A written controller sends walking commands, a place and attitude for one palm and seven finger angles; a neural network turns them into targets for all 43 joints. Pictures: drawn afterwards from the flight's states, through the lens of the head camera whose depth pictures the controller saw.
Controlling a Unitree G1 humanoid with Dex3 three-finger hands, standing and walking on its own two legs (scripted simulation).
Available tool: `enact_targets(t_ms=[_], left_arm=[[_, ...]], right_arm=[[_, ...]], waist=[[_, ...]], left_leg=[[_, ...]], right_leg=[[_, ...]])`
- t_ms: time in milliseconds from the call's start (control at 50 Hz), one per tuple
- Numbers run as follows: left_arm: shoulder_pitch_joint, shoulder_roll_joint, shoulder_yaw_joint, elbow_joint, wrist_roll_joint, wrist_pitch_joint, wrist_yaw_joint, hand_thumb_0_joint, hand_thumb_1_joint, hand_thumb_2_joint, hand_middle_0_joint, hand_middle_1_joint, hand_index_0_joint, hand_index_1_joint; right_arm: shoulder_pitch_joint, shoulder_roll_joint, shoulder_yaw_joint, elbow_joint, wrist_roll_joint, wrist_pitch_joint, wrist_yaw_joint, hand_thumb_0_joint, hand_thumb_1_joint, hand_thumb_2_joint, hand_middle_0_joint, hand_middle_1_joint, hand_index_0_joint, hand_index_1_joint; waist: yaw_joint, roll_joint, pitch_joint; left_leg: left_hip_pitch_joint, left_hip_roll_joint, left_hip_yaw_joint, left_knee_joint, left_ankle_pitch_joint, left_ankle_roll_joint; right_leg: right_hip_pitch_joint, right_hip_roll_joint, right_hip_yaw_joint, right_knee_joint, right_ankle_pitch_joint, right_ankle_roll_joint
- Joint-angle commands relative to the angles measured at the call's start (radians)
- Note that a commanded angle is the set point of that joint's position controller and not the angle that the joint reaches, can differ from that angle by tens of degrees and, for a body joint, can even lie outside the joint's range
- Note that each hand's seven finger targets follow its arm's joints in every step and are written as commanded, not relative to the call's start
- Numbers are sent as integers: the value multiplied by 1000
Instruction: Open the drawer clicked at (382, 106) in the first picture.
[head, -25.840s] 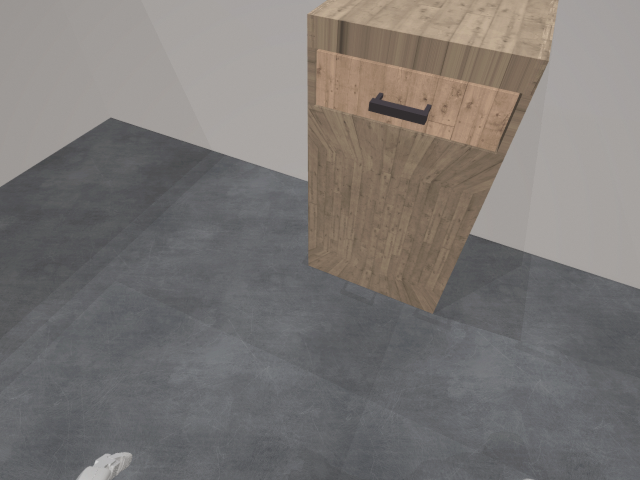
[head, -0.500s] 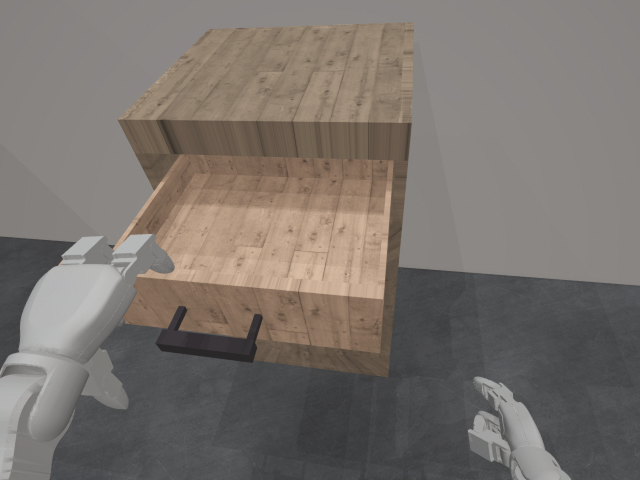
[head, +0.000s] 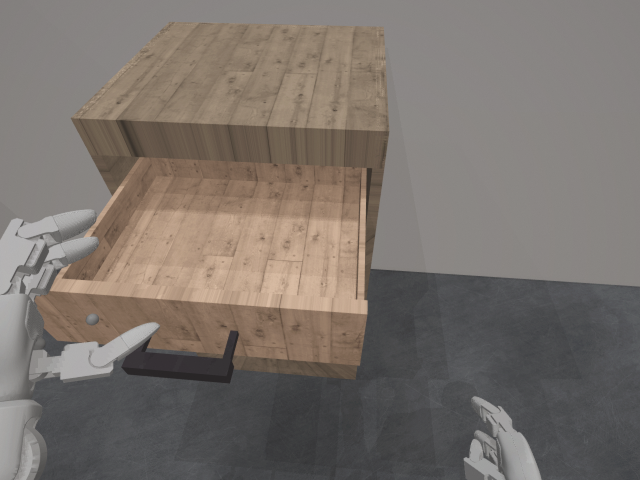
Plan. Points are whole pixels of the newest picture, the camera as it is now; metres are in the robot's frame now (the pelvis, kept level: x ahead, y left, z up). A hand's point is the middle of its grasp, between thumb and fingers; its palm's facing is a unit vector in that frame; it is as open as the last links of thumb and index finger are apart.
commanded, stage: draw the hand back to the body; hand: left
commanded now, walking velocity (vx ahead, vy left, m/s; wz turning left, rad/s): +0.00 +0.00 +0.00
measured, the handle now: (184, 351) +0.26 +0.22 +0.01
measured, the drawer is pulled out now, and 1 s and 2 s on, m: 0.28 0.28 0.28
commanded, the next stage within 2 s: step back with the hand held close in 0.52 s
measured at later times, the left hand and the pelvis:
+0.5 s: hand (77, 347) +0.17 +0.23 +0.18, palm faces +0.43 -0.81 -0.39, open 7.7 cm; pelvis -0.01 -0.01 +0.00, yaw +1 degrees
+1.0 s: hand (80, 357) +0.17 +0.23 +0.17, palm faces +0.28 -0.80 -0.53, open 7.4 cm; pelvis -0.03 +0.01 -0.01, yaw +0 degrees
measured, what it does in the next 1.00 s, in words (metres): stands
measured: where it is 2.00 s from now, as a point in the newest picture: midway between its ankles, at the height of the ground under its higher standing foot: outside the picture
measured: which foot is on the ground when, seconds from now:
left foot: down 0.00-1.00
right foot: down 0.00-1.00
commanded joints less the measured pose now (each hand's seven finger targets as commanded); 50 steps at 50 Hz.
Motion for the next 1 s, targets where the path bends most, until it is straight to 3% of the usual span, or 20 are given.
enact_targets(t_ms=[0, 40, 100, 220, 280, 300, 340, 520, 540, 600, 620, 640, 660, 680, 720, 760, 820, 840, 880, 980], left_arm=[[-15, 162, 115, -229, -2, -58, 18, 0, 375, 675, -237, -637, -237, -637], [-29, 185, 138, -251, -2, -59, 26, 0, 445, 705, -232, -592, -232, -592], [-5, 182, 150, -221, -4, -55, 31, 0, 550, 750, -225, -525, -225, -525], [-7, 162, 135, -180, -6, -47, 28, 0, 760, 840, -210, -390, -210, -390], [-28, 154, 114, -196, -3, -48, 29, 0, 865, 885, -202, -322, -202, -322], [-26, 162, 119, -199, -2, -48, 30, 0, 900, 900, -200, -300, -200, -300], [-24, 173, 126, -214, -1, -48, 32, 0, 900, 900, -200, -300, -200, -300], [-18, 169, 131, -179, -3, -52, 36, 0, 900, 900, -200, -300, -200, -300], [-23, 166, 127, -182, -1, -52, 35, 0, 900, 900, -200, -300, -200, -300], [-12, 164, 123, -182, -2, -60, 36, 0, 900, 900, -200, -300, -200, -300], [-94, 289, 270, -231, -6, -105, 41, 0, 900, 900, -200, -300, -200, -300], [-97, 285, 266, -217, -1, -123, 36, 0, 900, 900, -200, -300, -200, -300], [-25, 231, 212, -172, 6, -118, 32, 0, 900, 900, -200, -300, -200, -300], [-2, 204, 184, -173, 9, -117, 28, 0, 900, 900, -200, -300, -200, -300], [52, 188, 174, -157, 10, -118, 27, 0, 900, 900, -200, -300, -200, -300], [99, 195, 184, -177, 9, -126, 31, 0, 900, 900, -200, -300, -200, -300], [149, 220, 216, -224, 9, -131, 38, 0, 900, 900, -200, -300, -200, -300], [164, 236, 233, -236, 9, -134, 43, 0, 900, 900, -200, -300, -200, -300], [194, 240, 245, -272, 8, -140, 48, 0, 900, 900, -200, -300, -200, -300], [234, 247, 267, -309, 4, -146, 61, 0, 900, 900, -200, -300, -200, -300]], right_arm=[[-142, -103, -40, -179, 7, -54, -10, 0, -900, -900, 200, 300, 200, 300], [-147, -103, -41, -179, 8, -57, -16, 0, -900, -900, 200, 300, 200, 300], [-139, -97, -40, -178, 10, -52, -20, 0, -900, -900, 200, 300, 200, 300], [-142, -98, -44, -175, 15, -43, -23, 0, -900, -900, 200, 300, 200, 300], [-144, -99, -42, -175, 15, -49, -20, 0, -900, -900, 200, 300, 200, 300], [-143, -98, -42, -178, 13, -51, -21, 0, -900, -900, 200, 300, 200, 300], [-147, -99, -42, -178, 13, -55, -22, 0, -900, -900, 200, 300, 200, 300], [-152, -88, -39, -181, 19, -56, -21, 0, -900, -900, 200, 300, 200, 300], [-159, -90, -41, -181, 21, -58, -21, 0, -900, -900, 200, 300, 200, 300], [-153, -89, -42, -182, 21, -62, -20, 0, -900, -900, 200, 300, 200, 300], [-99, -116, -44, -217, 29, -42, -21, 0, -900, -900, 200, 300, 200, 300], [-98, -103, -42, -204, 26, -33, -21, 0, -900, -900, 200, 300, 200, 300], [-114, -100, -44, -196, 25, -27, -23, 0, -900, -900, 200, 300, 200, 300], [-113, -104, -44, -205, 26, -21, -19, 0, -900, -900, 200, 300, 200, 300], [-108, -109, -51, -214, 29, -15, -17, 0, -900, -900, 200, 300, 200, 300], [-107, -117, -59, -222, 29, -11, -18, 0, -900, -900, 200, 300, 200, 300], [-107, -123, -74, -247, 32, 7, -18, 0, -900, -900, 200, 300, 200, 300], [-116, -124, -77, -248, 31, 9, -20, 0, -900, -900, 200, 300, 200, 300], [-109, -118, -80, -264, 31, 16, -21, 0, -900, -900, 200, 300, 200, 300], [-93, -115, -86, -276, 27, 14, -24, 0, -900, -900, 200, 300, 200, 300]], waist=[[13, 1, -167], [12, 48, -163], [13, 8, -145], [7, -3, -113], [3, 39, -108], [5, 8, -121], [7, 40, -132], [7, 0, -87], [5, 56, -78], [6, 25, -88], [-42, -39, -39], [-46, -34, -42], [-54, -91, -49], [-57, -105, -76], [-58, -86, -124], [-56, -29, -173], [-53, -47, -229], [-51, -13, -245], [-52, -12, -264], [-54, 15, -257]], left_leg=[[-1, 42, -26, -34, 378, -11], [-8, 36, -25, -33, 346, -14], [-15, 38, -27, -38, 333, -13], [-18, 38, -24, -41, 288, -6], [-19, 36, -30, -46, 259, -7], [-16, 35, -31, -43, 258, -4], [-14, 31, -27, -36, 258, -5], [-39, 32, -31, -45, 187, -3], [-40, 31, -29, -45, 177, -5], [-38, 32, -30, -43, 168, -2], [-84, 42, -44, -5, 97, 23], [-79, 28, -57, 25, 64, 22], [-60, 27, -50, 48, 73, 24], [-63, 25, -43, 58, 81, 24], [-66, 34, -40, 58, 125, 26], [-75, 50, -46, 36, 189, 25], [-108, 81, -69, 26, 317, 25], [-105, 83, -75, 29, 357, 23], [-133, 95, -87, 30, 408, 21], [-205, 108, -114, 34, 393, 16]], right_leg=[[69, -25, 12, -17, 275, -12], [64, -25, 17, -22, 259, -17], [54, -24, 11, -23, 250, -14], [24, -26, 15, -35, 217, -11], [16, -29, 15, -37, 185, -12], [21, -30, 13, -36, 186, -11], [26, -31, 20, -38, 195, -14], [-4, -34, 19, -48, 118, -10], [-12, -35, 24, -53, 108, -14], [-11, -38, 22, -50, 99, -10], [-125, -93, 140, -108, 129, -8], [-148, -123, 158, -129, 123, -20], [-172, -140, 157, -132, 139, -23], [-168, -151, 153, -123, 138, -24], [-147, -158, 142, -95, 167, -22], [-114, -150, 124, -47, 218, -17], [-57, -123, 93, 34, 313, -4], [-54, -119, 88, 51, 341, -6], [-32, -109, 74, 93, 378, -4], [-42, -101, 67, 139, 339, -13]])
